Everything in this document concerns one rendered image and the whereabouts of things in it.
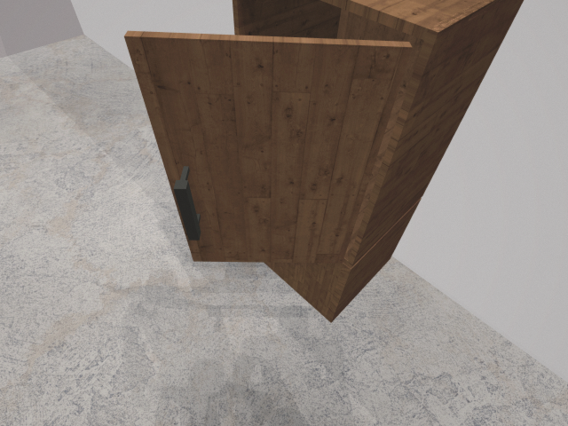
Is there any handle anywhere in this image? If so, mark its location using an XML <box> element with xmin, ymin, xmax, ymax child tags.
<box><xmin>174</xmin><ymin>166</ymin><xmax>201</xmax><ymax>241</ymax></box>

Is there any cupboard door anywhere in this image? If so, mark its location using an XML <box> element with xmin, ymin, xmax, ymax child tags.
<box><xmin>124</xmin><ymin>31</ymin><xmax>413</xmax><ymax>264</ymax></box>

